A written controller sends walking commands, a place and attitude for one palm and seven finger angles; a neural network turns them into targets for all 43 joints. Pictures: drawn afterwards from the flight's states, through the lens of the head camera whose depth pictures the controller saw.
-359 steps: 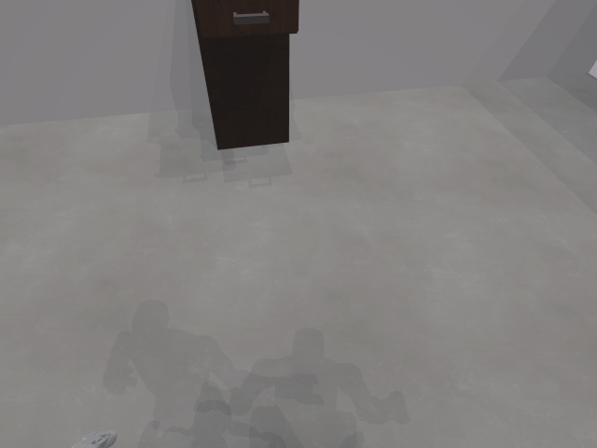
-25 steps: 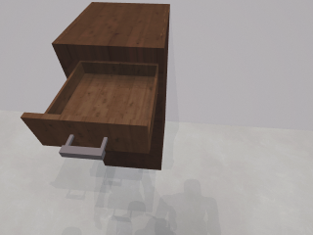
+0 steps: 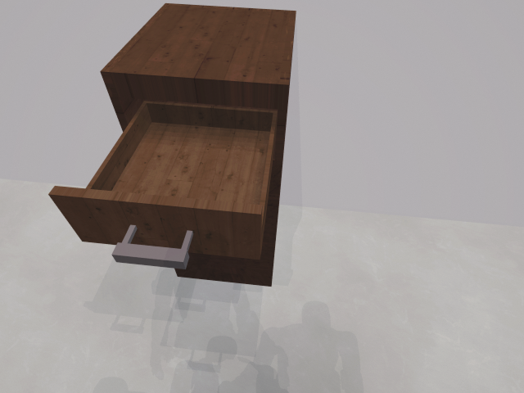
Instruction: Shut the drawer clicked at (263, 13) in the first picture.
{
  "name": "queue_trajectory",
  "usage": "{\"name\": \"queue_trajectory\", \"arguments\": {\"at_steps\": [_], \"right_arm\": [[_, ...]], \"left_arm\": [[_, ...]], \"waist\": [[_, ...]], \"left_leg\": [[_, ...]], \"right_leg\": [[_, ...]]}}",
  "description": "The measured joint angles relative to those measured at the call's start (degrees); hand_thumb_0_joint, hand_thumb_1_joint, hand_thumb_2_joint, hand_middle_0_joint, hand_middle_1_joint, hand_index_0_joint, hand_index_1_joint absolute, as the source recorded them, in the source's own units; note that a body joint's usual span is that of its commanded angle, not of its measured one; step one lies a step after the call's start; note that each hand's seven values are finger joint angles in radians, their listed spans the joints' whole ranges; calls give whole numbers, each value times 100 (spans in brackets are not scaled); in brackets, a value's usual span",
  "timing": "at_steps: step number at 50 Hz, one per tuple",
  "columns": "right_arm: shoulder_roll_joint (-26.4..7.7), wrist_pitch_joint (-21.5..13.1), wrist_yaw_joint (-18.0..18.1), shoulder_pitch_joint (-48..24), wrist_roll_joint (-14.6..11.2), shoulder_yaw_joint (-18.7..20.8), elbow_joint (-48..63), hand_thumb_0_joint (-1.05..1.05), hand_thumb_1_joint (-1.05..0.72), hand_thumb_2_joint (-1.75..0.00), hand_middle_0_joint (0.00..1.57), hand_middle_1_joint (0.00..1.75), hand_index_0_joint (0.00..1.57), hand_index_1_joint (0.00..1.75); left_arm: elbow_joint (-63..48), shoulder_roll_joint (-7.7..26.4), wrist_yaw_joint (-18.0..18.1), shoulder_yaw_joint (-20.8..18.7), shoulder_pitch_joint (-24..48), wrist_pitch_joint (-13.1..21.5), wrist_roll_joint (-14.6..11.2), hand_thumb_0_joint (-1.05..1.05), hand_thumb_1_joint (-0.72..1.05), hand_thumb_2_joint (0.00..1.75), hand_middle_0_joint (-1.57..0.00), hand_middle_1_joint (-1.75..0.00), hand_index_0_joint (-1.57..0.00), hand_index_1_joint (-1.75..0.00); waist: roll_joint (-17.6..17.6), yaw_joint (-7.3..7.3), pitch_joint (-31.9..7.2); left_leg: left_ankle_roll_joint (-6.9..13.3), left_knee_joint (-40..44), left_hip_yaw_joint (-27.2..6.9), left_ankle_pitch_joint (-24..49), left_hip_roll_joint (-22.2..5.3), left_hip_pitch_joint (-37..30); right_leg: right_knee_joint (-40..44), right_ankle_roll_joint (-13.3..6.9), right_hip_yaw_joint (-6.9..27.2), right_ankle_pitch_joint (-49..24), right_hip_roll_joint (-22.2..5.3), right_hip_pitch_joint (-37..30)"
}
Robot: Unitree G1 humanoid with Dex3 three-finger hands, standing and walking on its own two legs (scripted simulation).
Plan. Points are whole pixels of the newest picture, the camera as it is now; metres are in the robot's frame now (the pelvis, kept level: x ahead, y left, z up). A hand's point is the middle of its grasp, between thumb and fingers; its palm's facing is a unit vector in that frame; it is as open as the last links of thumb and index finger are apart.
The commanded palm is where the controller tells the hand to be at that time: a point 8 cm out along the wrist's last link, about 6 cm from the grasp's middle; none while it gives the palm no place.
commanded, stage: come to a stop and stand still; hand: left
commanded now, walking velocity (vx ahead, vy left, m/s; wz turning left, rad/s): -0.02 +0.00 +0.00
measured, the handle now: (155, 244) +0.34 +0.21 +0.01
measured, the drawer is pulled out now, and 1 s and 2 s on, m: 0.30 0.30 0.30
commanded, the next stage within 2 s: look again from close up in 0.88 s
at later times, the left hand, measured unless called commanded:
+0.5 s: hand out of the picture -0.02 +0.19 -0.18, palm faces +0.03 -0.98 -0.18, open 7.4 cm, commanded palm none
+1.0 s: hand out of the picture -0.05 +0.17 -0.18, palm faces +0.05 -0.99 -0.13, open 7.4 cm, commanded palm none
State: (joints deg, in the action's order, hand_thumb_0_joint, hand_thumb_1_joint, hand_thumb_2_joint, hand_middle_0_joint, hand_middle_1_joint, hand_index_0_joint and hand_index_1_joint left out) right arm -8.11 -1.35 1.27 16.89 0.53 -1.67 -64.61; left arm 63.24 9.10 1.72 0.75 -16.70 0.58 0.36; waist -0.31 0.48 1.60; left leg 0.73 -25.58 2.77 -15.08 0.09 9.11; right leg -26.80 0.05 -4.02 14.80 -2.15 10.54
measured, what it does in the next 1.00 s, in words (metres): stands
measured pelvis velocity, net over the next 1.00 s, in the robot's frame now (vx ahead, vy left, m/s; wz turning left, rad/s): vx -0.02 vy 0.02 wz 0.01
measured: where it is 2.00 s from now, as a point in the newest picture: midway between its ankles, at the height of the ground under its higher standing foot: outside the picture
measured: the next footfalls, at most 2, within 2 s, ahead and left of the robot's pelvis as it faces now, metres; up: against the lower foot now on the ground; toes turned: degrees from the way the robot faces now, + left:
none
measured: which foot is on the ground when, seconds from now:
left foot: down 0.00-1.00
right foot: down 0.00-1.00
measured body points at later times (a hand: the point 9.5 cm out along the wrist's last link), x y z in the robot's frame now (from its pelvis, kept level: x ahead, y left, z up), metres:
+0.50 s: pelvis -0.02 +0.02 +0.00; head -0.03 +0.03 +0.45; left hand -0.02 +0.25 -0.16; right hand -0.01 -0.20 -0.15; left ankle -0.01 +0.11 -0.74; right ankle +0.00 -0.12 -0.74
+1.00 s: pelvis -0.02 +0.02 +0.00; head -0.02 +0.03 +0.45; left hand -0.05 +0.22 -0.17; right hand -0.03 -0.19 -0.16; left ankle -0.01 +0.11 -0.74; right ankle +0.00 -0.12 -0.74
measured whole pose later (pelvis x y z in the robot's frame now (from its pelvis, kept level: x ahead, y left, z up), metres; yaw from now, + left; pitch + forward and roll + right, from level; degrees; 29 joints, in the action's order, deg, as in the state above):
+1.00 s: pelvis -0.02 +0.02 +0.00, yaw +1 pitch -2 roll +0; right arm -6.9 -1.1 1.1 17.3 0.1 -1.2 -65.5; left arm 64.2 6.7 2.3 1.1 -20.1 0.7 0.6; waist -1.4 0.6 1.7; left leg 2.6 -24.4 2.8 -13.0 1.8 9.5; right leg -24.4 1.8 -4.0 12.0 -3.8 10.1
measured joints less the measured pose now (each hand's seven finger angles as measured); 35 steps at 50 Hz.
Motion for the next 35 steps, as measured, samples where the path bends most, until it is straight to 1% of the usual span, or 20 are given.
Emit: {"name": "queue_trajectory", "arguments": {"at_steps": [2,4,7,10,20,28,35], "right_arm": [[-51,56,-10,-47,-15,13,66,1,-92,-90,20,30,20,30],[-88,51,-15,-82,-20,59,209,1,-92,-90,20,30,20,30],[-120,35,0,-59,-27,101,342,1,-92,-90,20,30,20,30],[-126,69,-6,-51,-23,100,396,1,-92,-90,20,30,20,30],[-122,81,-47,12,0,75,376,1,-93,-90,20,30,20,30],[-64,69,-64,51,-15,45,234,1,-92,-90,20,30,20,30],[18,55,-59,57,-30,29,87,1,-91,-90,20,30,20,30]], "left_arm": [[7,-47,83,31,-5,75,28,1,91,90,-20,-30,-20,-30],[-11,-57,103,58,-42,113,15,1,90,90,-20,-30,-20,-30],[-7,-49,79,82,-71,42,3,1,90,90,-20,-30,-20,-30],[-54,-34,58,77,-57,-21,14,1,90,89,-20,-30,-20,-30],[-205,33,30,37,-69,-45,32,1,90,90,-20,-30,-20,-30],[-121,26,28,28,-192,-41,32,1,91,90,-20,-30,-20,-30],[1,-48,33,34,-288,-29,24,1,91,90,-20,-30,-20,-30]], "waist": [[65,1,40],[48,-52,96],[11,-109,56],[0,-93,-1],[-58,-34,-119],[-67,-16,-74],[-77,-2,-12]], "left_leg": [[-12,-226,-13,-82,-69,164],[2,-361,10,-145,-72,242],[49,-449,11,-180,-30,242],[86,-470,6,-179,0,222],[186,-173,0,52,139,163],[213,19,6,176,193,105],[213,77,-1,211,199,87]], "right_leg": [[-6,9,-16,-31,61,64],[-114,14,9,-20,57,142],[-223,42,13,40,12,143],[-215,73,8,32,-18,103],[20,159,0,-162,-143,52],[148,191,5,-250,-188,19],[199,195,-2,-278,-192,2]]}}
